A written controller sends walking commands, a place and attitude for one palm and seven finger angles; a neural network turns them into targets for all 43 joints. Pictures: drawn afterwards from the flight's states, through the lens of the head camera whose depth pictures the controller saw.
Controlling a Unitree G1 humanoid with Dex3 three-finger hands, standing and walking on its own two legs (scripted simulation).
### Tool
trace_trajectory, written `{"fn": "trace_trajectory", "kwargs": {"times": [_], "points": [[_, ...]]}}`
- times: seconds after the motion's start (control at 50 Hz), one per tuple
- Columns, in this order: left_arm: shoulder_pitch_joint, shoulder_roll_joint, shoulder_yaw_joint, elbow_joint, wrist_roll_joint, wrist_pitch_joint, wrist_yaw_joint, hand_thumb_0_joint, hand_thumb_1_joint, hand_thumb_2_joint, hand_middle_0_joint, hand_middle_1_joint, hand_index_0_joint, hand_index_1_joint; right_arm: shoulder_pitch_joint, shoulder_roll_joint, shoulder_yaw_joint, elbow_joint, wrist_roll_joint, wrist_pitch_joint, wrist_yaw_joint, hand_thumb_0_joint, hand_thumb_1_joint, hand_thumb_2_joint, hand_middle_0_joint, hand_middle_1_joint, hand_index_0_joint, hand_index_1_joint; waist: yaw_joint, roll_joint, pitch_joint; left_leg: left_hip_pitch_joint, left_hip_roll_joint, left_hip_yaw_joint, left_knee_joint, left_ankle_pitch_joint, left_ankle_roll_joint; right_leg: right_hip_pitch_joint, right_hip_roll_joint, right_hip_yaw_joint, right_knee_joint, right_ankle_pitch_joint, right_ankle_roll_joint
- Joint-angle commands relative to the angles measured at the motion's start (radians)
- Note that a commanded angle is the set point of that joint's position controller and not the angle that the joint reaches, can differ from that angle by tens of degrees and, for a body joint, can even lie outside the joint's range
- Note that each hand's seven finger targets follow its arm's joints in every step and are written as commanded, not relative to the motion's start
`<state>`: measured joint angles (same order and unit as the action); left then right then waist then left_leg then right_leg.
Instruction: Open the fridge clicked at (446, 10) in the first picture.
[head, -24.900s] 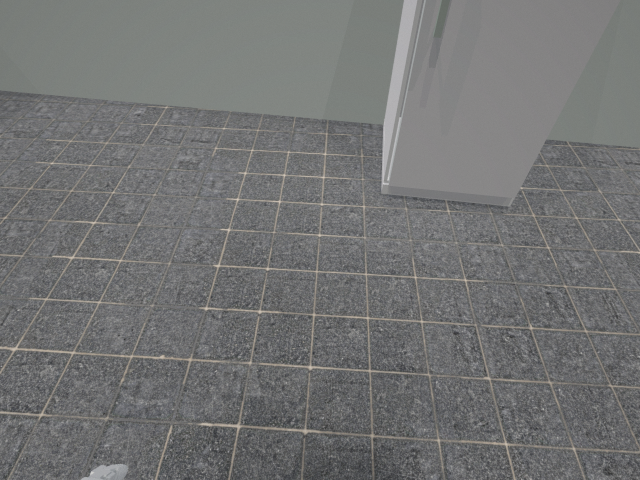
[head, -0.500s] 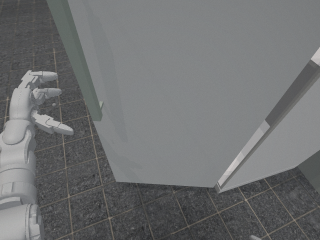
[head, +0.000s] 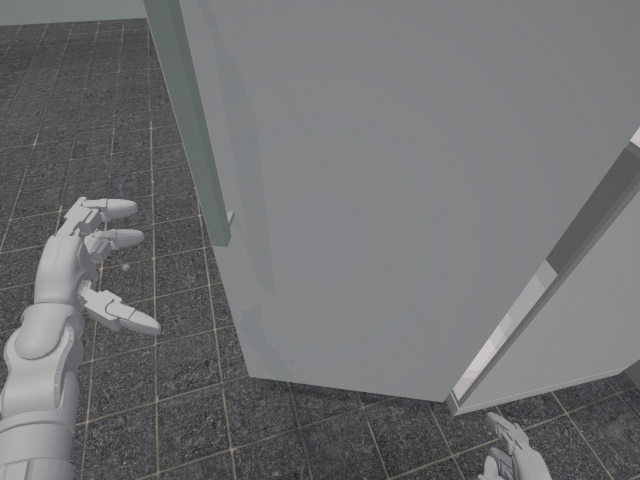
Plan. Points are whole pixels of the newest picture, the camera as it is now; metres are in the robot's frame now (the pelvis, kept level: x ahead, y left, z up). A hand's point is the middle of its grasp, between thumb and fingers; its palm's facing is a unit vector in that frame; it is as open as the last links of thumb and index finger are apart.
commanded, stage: slip the hand off the handle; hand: left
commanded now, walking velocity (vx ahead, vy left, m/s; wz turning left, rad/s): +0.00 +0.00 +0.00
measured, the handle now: (199, 115) +0.47 +0.20 +0.22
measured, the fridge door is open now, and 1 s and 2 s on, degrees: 70 70 70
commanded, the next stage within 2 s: draw the hand back to the body in 0.08 s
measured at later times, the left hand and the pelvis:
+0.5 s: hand (109, 283) +0.27 +0.26 +0.14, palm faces +0.17 -0.99 +0.00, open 14.7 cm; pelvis +0.00 -0.01 +0.01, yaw +0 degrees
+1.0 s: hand (64, 317) +0.23 +0.27 +0.15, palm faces +0.47 -0.83 -0.30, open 12.7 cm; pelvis +0.01 -0.01 +0.02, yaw +0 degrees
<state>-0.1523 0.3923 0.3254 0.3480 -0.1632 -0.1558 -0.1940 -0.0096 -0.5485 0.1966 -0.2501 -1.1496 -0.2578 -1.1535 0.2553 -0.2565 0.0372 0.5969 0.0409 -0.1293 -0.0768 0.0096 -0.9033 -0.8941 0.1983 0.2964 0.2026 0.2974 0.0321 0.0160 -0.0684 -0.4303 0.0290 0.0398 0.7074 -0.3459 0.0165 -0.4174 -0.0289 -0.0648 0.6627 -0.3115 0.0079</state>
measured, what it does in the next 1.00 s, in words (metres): stands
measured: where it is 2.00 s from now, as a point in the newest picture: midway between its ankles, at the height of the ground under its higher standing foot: outside the picture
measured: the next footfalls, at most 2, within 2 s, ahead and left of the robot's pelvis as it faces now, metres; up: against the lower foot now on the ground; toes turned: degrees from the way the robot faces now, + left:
none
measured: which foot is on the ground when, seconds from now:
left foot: down 0.00-1.00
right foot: down 0.00-1.00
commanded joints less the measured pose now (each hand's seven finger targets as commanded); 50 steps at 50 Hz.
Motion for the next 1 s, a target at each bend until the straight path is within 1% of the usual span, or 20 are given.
{"fn": "trace_trajectory", "kwargs": {"times": [0.0,0.08,0.18,0.2,0.22,0.24,0.28,0.32,0.4,0.46,0.58,0.62,0.68,0.7,0.72,0.74,0.76,0.78,0.82,0.98], "points": [[-0.202,0.207,0.058,-0.291,-0.026,-0.051,-0.004,0.000,-0.550,0.200,-0.250,-1.150,-0.250,-1.150,-0.056,-0.137,-0.053,-0.139,-0.001,-0.070,-0.013,0.000,-0.900,-0.900,0.200,0.300,0.200,0.300,-0.003,0.074,-0.194,0.117,-0.021,-0.050,-0.131,0.195,0.002,0.073,0.043,0.010,-0.085,0.164,-0.029],[-0.176,0.218,0.079,-0.319,-0.033,-0.030,0.007,0.000,-0.550,0.200,-0.250,-1.150,-0.250,-1.150,-0.066,-0.139,-0.050,-0.137,-0.003,-0.080,-0.021,0.000,-0.900,-0.900,0.200,0.300,0.200,0.300,-0.001,0.022,-0.150,0.093,-0.024,-0.051,-0.141,0.140,0.006,0.077,0.040,0.015,-0.107,0.117,-0.026],[-0.265,0.230,0.071,-0.340,-0.022,-0.045,0.010,0.000,-0.550,0.200,-0.250,-1.150,-0.250,-1.150,-0.074,-0.134,-0.045,-0.115,-0.007,-0.097,-0.035,0.000,-0.900,-0.900,0.200,0.300,0.200,0.300,-0.021,0.041,-0.156,0.106,-0.027,-0.045,-0.132,0.122,0.010,0.067,0.036,0.029,-0.118,0.093,-0.021],[-0.323,0.119,0.111,-0.299,-0.255,-0.014,-0.076,0.000,-0.550,0.200,-0.250,-1.150,-0.250,-1.150,-0.099,-0.137,-0.032,-0.112,0.020,-0.118,-0.053,0.000,-0.900,-0.900,0.200,0.300,0.200,0.300,-0.030,0.036,-0.215,0.143,-0.033,-0.046,-0.144,0.097,0.001,0.160,0.026,0.048,-0.150,0.101,-0.032],[-0.352,0.175,0.119,-0.312,-0.270,-0.003,-0.127,0.000,-0.550,0.200,-0.250,-1.150,-0.250,-1.150,-0.115,-0.135,-0.026,-0.106,0.025,-0.135,-0.068,0.000,-0.900,-0.900,0.200,0.300,0.200,0.300,-0.014,0.050,-0.222,0.153,-0.031,-0.046,-0.145,0.104,0.003,0.191,0.022,0.056,-0.153,0.120,-0.031],[-0.311,0.244,0.173,-0.296,-0.261,0.017,-0.146,0.000,-0.550,0.200,-0.250,-1.150,-0.250,-1.150,-0.104,-0.137,-0.026,-0.109,0.019,-0.144,-0.078,0.000,-0.900,-0.900,0.200,0.300,0.200,0.300,0.009,0.043,-0.236,0.144,-0.032,-0.051,-0.154,0.123,0.005,0.201,0.021,0.057,-0.150,0.137,-0.029],[-0.225,0.261,0.150,-0.284,-0.181,0.051,-0.136,0.000,-0.550,0.200,-0.250,-1.150,-0.250,-1.150,-0.088,-0.131,-0.022,-0.116,0.010,-0.151,-0.073,0.000,-0.900,-0.900,0.200,0.300,0.200,0.300,0.021,0.067,-0.173,0.133,-0.026,-0.051,-0.173,0.156,0.009,0.163,0.023,0.039,-0.142,0.156,-0.027],[-0.165,0.217,0.120,-0.315,-0.158,0.074,-0.119,0.000,-0.550,0.200,-0.250,-1.150,-0.250,-1.150,-0.090,-0.123,-0.024,-0.129,0.011,-0.157,-0.058,0.000,-0.900,-0.900,0.200,0.300,0.200,0.300,0.024,0.072,-0.134,0.130,-0.025,-0.050,-0.187,0.178,0.008,0.156,0.024,0.028,-0.142,0.175,-0.027],[-0.048,0.213,0.181,-0.360,-0.210,0.105,-0.116,0.000,-0.550,0.200,-0.250,-1.150,-0.250,-1.150,-0.095,-0.130,-0.029,-0.146,0.015,-0.160,-0.044,0.000,-0.900,-0.900,0.200,0.300,0.200,0.300,0.038,-0.009,-0.142,0.127,-0.024,-0.038,-0.185,0.205,0.008,0.198,0.022,0.030,-0.153,0.212,-0.021],[-0.047,0.196,0.172,-0.447,-0.207,0.116,-0.109,0.000,-0.550,0.200,-0.250,-1.150,-0.250,-1.150,-0.104,-0.126,-0.031,-0.155,0.017,-0.166,-0.042,0.000,-0.900,-0.900,0.200,0.300,0.200,0.300,0.034,0.041,-0.137,0.156,-0.027,-0.035,-0.193,0.203,0.007,0.182,0.027,0.028,-0.160,0.200,-0.020],[-0.037,0.209,0.177,-0.517,-0.200,0.135,-0.097,0.000,-0.550,0.200,-0.250,-1.150,-0.250,-1.150,-0.108,-0.130,-0.031,-0.138,0.016,-0.179,-0.058,0.000,-0.900,-0.900,0.200,0.300,0.200,0.300,0.024,0.016,-0.094,0.169,-0.023,-0.035,-0.202,0.154,0.014,0.169,0.027,0.038,-0.195,0.127,-0.015],[-0.030,0.202,0.172,-0.551,-0.199,0.136,-0.099,0.000,-0.477,0.235,-0.247,-1.107,-0.247,-1.107,-0.117,-0.122,-0.029,-0.138,0.016,-0.186,-0.062,0.000,-0.900,-0.900,0.200,0.300,0.200,0.300,0.027,0.064,-0.106,0.186,-0.027,-0.035,-0.207,0.157,0.013,0.176,0.023,0.041,-0.198,0.131,-0.016],[0.008,0.208,0.183,-0.567,-0.205,0.148,-0.099,0.000,-0.369,0.287,-0.244,-1.044,-0.244,-1.044,-0.122,-0.123,-0.024,-0.131,0.014,-0.193,-0.065,0.000,-0.900,-0.900,0.200,0.300,0.200,0.300,0.034,0.051,-0.092,0.193,-0.024,-0.041,-0.215,0.156,0.012,0.187,0.027,0.037,-0.207,0.127,-0.018],[-0.031,0.319,0.190,-0.611,-0.049,0.105,0.065,0.000,-0.332,0.305,-0.242,-1.023,-0.242,-1.023,-0.144,-0.122,-0.034,-0.107,-0.025,-0.182,-0.056,0.000,-0.900,-0.900,0.200,0.300,0.200,0.300,0.035,0.042,0.002,0.142,-0.036,-0.026,-0.230,0.141,0.014,0.171,0.005,0.074,-0.284,0.082,-0.012],[0.073,0.190,0.131,-0.544,-0.037,0.099,0.132,0.000,-0.296,0.322,-0.241,-1.001,-0.241,-1.001,-0.144,-0.107,-0.032,-0.102,-0.028,-0.179,-0.051,0.000,-0.900,-0.900,0.200,0.300,0.200,0.300,0.022,0.009,0.041,0.141,-0.032,-0.027,-0.244,0.113,0.009,0.165,-0.001,0.056,-0.290,0.039,-0.010],[0.127,0.158,0.100,-0.557,-0.011,0.091,0.174,0.000,-0.260,0.340,-0.240,-0.980,-0.240,-0.980,-0.144,-0.106,-0.033,-0.100,-0.028,-0.168,-0.046,0.000,-0.900,-0.900,0.200,0.300,0.200,0.300,0.027,-0.009,0.032,0.165,-0.028,-0.026,-0.258,0.100,0.013,0.176,0.000,0.049,-0.292,0.022,-0.008],[0.143,0.161,0.096,-0.596,0.008,0.081,0.206,0.000,-0.224,0.357,-0.239,-0.959,-0.239,-0.959,-0.147,-0.107,-0.035,-0.099,-0.029,-0.158,-0.045,0.000,-0.900,-0.900,0.200,0.300,0.200,0.300,0.027,0.029,0.001,0.196,-0.027,-0.021,-0.268,0.106,0.016,0.194,0.000,0.047,-0.286,0.041,-0.011],[0.172,0.179,0.108,-0.625,0.023,0.068,0.232,0.000,-0.188,0.375,-0.237,-0.938,-0.237,-0.938,-0.147,-0.111,-0.040,-0.094,-0.033,-0.153,-0.043,0.000,-0.900,-0.900,0.200,0.300,0.200,0.300,0.035,0.002,-0.038,0.214,-0.024,-0.018,-0.274,0.135,0.021,0.231,0.002,0.047,-0.288,0.077,-0.011],[0.195,0.179,0.111,-0.689,0.047,0.048,0.266,0.000,-0.115,0.410,-0.235,-0.895,-0.235,-0.895,-0.150,-0.102,-0.037,-0.096,-0.037,-0.140,-0.037,0.000,-0.900,-0.900,0.200,0.300,0.200,0.300,0.038,0.053,-0.078,0.246,-0.023,-0.016,-0.294,0.165,0.018,0.272,0.002,0.041,-0.276,0.119,-0.014],[0.251,0.163,0.094,-0.774,0.095,0.024,0.316,0.000,0.175,0.550,-0.225,-0.725,-0.225,-0.725,-0.168,-0.098,-0.041,-0.082,-0.048,-0.115,-0.039,0.000,-0.900,-0.900,0.200,0.300,0.200,0.300,0.039,0.063,-0.024,0.307,-0.015,-0.024,-0.353,0.217,0.015,0.297,0.017,0.024,-0.298,0.163,-0.019]]}}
